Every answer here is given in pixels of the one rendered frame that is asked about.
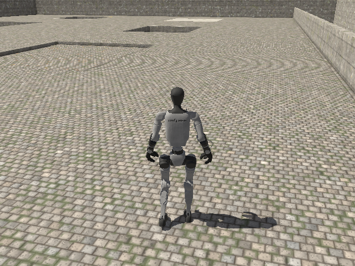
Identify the right robot hand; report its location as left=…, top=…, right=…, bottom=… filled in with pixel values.
left=200, top=152, right=212, bottom=164

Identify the robot right upper arm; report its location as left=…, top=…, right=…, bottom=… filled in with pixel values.
left=189, top=111, right=205, bottom=142

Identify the left robot hand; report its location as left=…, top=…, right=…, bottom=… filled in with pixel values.
left=146, top=151, right=159, bottom=162

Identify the right robot foot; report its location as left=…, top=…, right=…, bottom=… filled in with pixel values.
left=184, top=209, right=191, bottom=223

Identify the robot foot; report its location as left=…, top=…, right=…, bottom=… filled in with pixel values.
left=159, top=213, right=168, bottom=227
left=184, top=209, right=191, bottom=223

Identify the robot right forearm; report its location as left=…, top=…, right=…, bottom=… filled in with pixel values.
left=200, top=134, right=211, bottom=154

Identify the left robot foot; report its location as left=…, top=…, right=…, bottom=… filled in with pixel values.
left=159, top=213, right=168, bottom=227

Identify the robot left forearm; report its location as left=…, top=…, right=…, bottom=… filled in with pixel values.
left=147, top=133, right=156, bottom=153

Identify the robot left upper arm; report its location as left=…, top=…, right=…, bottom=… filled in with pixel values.
left=151, top=111, right=166, bottom=142

